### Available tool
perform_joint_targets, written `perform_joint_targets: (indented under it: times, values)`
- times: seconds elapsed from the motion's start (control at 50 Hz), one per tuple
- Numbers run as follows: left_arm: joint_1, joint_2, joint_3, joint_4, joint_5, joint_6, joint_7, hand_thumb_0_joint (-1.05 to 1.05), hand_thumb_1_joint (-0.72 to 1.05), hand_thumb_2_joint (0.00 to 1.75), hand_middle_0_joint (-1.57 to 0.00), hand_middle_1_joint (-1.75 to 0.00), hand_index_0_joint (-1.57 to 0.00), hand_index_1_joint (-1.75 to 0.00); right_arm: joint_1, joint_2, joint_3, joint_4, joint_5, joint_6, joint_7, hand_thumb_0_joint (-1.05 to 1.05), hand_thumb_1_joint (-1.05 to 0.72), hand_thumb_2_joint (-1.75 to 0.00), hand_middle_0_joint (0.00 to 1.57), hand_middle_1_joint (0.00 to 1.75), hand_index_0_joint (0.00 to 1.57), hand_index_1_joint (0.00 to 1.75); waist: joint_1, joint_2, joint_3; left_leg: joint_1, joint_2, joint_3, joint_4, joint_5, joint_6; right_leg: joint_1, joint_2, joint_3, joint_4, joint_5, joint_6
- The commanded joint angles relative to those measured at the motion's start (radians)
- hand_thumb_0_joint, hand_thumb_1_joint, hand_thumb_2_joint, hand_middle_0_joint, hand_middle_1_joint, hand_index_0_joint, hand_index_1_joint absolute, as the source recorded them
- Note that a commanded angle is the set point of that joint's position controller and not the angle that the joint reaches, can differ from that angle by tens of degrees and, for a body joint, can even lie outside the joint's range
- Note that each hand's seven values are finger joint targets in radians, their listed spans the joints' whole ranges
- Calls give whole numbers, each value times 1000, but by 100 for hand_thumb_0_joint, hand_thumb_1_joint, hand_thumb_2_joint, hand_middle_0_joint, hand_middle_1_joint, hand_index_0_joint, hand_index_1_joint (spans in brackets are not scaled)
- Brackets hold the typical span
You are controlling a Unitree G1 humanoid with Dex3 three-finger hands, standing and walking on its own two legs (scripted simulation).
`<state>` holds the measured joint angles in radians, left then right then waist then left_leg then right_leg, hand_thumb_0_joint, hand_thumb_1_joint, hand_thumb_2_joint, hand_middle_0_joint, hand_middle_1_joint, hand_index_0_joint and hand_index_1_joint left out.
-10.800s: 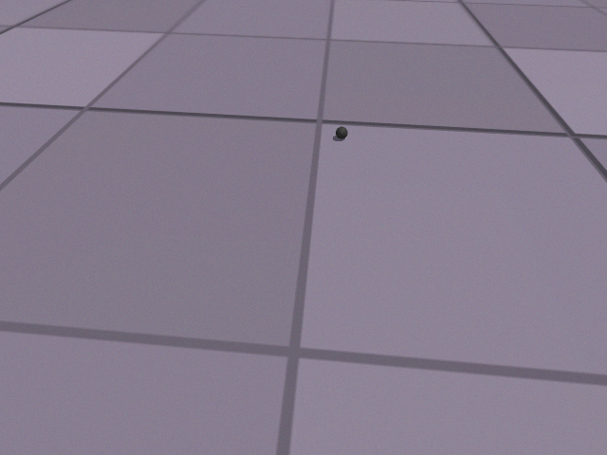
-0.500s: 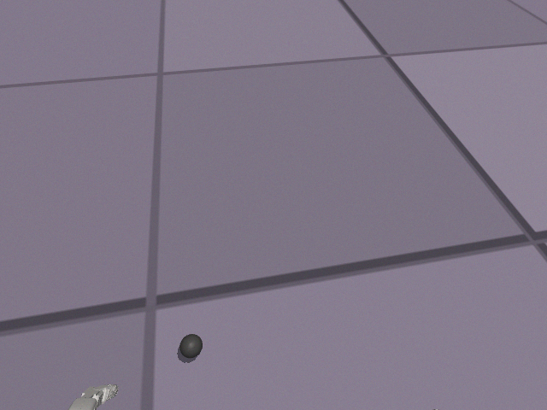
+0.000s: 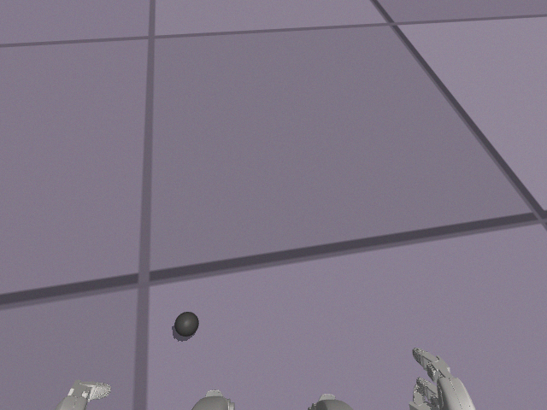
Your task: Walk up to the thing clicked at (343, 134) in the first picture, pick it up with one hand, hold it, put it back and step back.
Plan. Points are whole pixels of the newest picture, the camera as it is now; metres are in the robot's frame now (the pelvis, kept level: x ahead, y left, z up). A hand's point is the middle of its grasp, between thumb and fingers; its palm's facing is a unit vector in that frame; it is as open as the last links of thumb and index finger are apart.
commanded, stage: rise first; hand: left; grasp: from above
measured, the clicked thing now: (186, 323) +0.44 +0.26 -0.66
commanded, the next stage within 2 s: none
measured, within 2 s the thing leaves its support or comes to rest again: neither
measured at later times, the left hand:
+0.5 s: hand (127, 388) +0.22 +0.29 -0.30, palm faces -0.42 -0.55 -0.72, open 14.0 cm
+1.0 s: hand (149, 346) +0.32 +0.30 -0.44, palm faces -0.48 -0.16 -0.86, open 13.9 cm
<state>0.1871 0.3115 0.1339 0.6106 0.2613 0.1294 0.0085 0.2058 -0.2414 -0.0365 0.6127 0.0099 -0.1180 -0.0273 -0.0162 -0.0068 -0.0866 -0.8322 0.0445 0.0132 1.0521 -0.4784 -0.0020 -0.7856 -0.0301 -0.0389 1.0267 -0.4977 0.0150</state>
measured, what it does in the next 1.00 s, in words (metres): lowers itself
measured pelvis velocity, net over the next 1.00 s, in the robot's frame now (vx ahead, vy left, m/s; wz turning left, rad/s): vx -0.09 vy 0.00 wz -0.09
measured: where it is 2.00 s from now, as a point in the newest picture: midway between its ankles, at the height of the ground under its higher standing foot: outside the picture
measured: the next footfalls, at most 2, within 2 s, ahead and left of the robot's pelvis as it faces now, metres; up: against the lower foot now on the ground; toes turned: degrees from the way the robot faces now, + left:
none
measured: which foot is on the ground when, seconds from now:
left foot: down 0.00-1.00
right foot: down 0.00-1.00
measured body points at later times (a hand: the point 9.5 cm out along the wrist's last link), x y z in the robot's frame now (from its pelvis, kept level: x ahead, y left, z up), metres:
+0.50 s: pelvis -0.04 -0.01 -0.16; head +0.14 +0.01 +0.26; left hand +0.24 +0.31 -0.25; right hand +0.16 -0.27 -0.27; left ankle +0.02 +0.12 -0.67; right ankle +0.00 -0.13 -0.67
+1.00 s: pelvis -0.09 +0.00 -0.30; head +0.13 +0.03 +0.09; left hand +0.34 +0.31 -0.39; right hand -0.01 -0.28 -0.42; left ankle +0.02 +0.12 -0.67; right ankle +0.00 -0.13 -0.67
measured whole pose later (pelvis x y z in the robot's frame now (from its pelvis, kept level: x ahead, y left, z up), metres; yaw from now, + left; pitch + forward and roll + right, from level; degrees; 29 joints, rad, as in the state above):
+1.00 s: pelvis -0.09 +0.00 -0.30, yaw -5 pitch +34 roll -6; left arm -0.63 0.68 0.16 1.08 1.06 -0.27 0.19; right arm 0.14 -0.27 -0.03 0.75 -0.05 -0.06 0.07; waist -0.09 0.00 -0.11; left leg -2.12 0.06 -0.09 2.17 -0.64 0.01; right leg -2.04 -0.01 -0.07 2.12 -0.68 0.01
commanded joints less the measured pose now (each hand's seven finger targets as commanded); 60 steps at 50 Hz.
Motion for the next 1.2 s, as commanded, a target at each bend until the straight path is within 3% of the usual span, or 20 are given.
perform_joint_targets:
  times: [0.0,0.08,0.16,0.22,0.28,0.32,0.36,0.46,0.56,0.58,0.68,0.72,0.78,0.88,0.92,0.96,0.98,1.06,1.08,1.18]
  values:
    - [36,181,58,-190,19,6,25,0,-56,97,-6,-109,-6,-108,12,-152,-63,-148,2,-62,-17,0,-88,-90,20,30,20,30,-14,68,-235,165,-19,-28,-110,241,6,29,38,-1,-99,212,-32]
    - [11,197,57,-228,36,20,28,0,-53,95,-5,-110,-7,-109,4,-151,-56,-156,-3,-77,-18,0,-88,-90,20,30,20,30,-26,69,-239,99,-15,-36,-46,251,7,-37,35,-3,-34,211,-32]
    - [-56,210,55,-150,97,-16,30,0,-52,94,-5,-111,-7,-109,-18,-150,-51,-151,-10,-99,-12,0,-88,-89,20,30,20,30,-36,55,-250,-24,-17,-38,73,221,11,-179,36,-3,87,178,-34]
    - [-121,247,77,-121,158,-74,34,0,-53,95,-5,-111,-6,-109,-29,-162,-56,-146,-13,-116,1,0,-87,-89,20,30,20,30,-26,85,-308,-102,-25,-38,167,199,9,-296,34,4,193,153,-36]
    - [-207,246,42,-101,221,-146,39,0,-53,97,-5,-111,-6,-110,-39,-176,-66,-129,-12,-129,14,0,-85,-89,20,30,20,30,-34,81,-379,-211,-28,-48,264,143,10,-409,33,4,300,119,-37]
    - [-246,313,76,-82,271,-192,49,0,-54,98,-5,-111,-6,-110,-42,-191,-72,-117,-10,-129,22,0,-86,-89,20,30,20,30,-17,112,-433,-258,-27,-54,322,138,8,-478,30,9,370,111,-38]
    - [-272,339,76,-85,314,-226,67,0,-53,98,-5,-112,-6,-111,-42,-199,-78,-104,-7,-122,29,0,-86,-89,20,30,20,30,-10,128,-509,-277,-26,-54,387,180,9,-527,31,10,434,140,-40]
    - [-400,430,115,-16,416,-253,127,0,-55,99,-6,-111,-6,-110,-35,-212,-88,-66,0,-94,45,0,-88,-90,20,30,20,30,7,103,-610,-409,-31,-38,540,221,23,-615,36,10,537,182,-38]
    - [-626,503,113,94,500,-273,143,0,-54,99,-5,-111,-6,-110,-8,-219,-95,-17,-9,-71,58,0,-88,-90,20,30,20,30,-5,66,-689,-556,-30,-28,670,138,31,-687,39,8,611,124,-35]
    - [-674,550,125,119,521,-285,142,0,-52,100,-5,-111,-6,-110,-3,-219,-96,-10,-13,-67,59,0,-87,-89,20,30,20,30,-2,52,-690,-609,-30,-22,694,98,33,-684,39,11,618,96,-32]
    - [-857,577,88,165,596,-345,138,0,-53,101,-5,-108,-6,-108,25,-219,-97,22,-27,-49,64,0,-87,-89,20,30,20,30,-28,60,-707,-706,-26,-22,760,-27,32,-759,44,-5,671,-18,-35]
    - [-897,619,102,194,629,-364,144,0,-53,102,-5,-108,-5,-108,29,-225,-96,31,-31,-38,65,0,-87,-90,20,30,20,30,-18,93,-707,-710,-23,-28,769,-66,29,-808,48,-18,699,-64,-41]
    - [-938,639,103,252,679,-383,159,0,-54,103,-4,-108,-5,-108,42,-236,-90,45,-37,-17,70,0,-87,-90,20,30,20,30,-26,135,-679,-722,-17,-57,779,-97,23,-901,50,-44,762,-85,-48]
    - [-1005,662,99,321,754,-404,205,0,-54,103,-5,-107,-6,-106,54,-239,-75,61,-49,22,80,0,-88,-90,20,30,20,30,-48,158,-640,-774,-19,-73,820,-124,25,-985,53,-67,823,-101,-51]
    - [-1050,714,119,319,788,-413,231,0,-55,103,-5,-104,-6,-104,60,-245,-70,71,-54,35,83,0,-89,-90,20,30,20,30,-37,193,-684,-746,-18,-80,836,-89,21,-1003,54,-73,857,-74,-55]
    - [-1084,677,87,362,817,-416,253,0,-54,102,-6,-103,-6,-103,71,-242,-67,80,-62,49,88,0,-89,-90,20,30,20,30,-65,186,-670,-755,-18,-75,872,-51,22,-1027,55,-75,872,-44,-55]
    - [-1107,690,87,377,832,-417,264,0,-55,103,-6,-103,-6,-102,74,-246,-64,86,-65,53,90,0,-90,-90,20,30,20,30,-73,197,-654,-769,-19,-78,877,-62,21,-1053,54,-77,881,-52,-55]
    - [-1174,712,71,454,885,-420,294,0,-55,103,-6,-100,-6,-100,77,-253,-54,98,-81,68,99,0,-90,-90,20,30,20,30,-91,223,-605,-819,-19,-85,900,-119,22,-1112,52,-86,916,-91,-56]
    - [-1184,716,65,454,898,-420,300,0,-56,103,-7,-98,-6,-99,74,-250,-53,99,-85,71,100,0,-90,-90,20,30,20,30,-84,222,-621,-806,-21,-79,907,-115,22,-1113,53,-85,914,-92,-57]
    - [-1242,719,46,513,938,-425,320,0,-55,102,-6,-99,-6,-100,90,-257,-45,106,-101,78,111,0,-90,-90,20,30,20,30,-113,227,-624,-839,-25,-77,954,-102,23,-1134,54,-91,947,-78,-55]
